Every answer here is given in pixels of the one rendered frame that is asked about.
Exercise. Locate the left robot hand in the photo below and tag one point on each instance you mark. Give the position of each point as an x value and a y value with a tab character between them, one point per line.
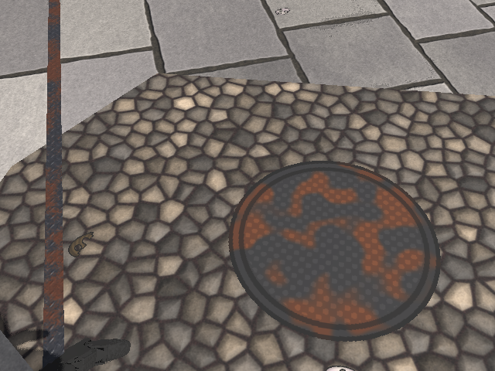
86	354

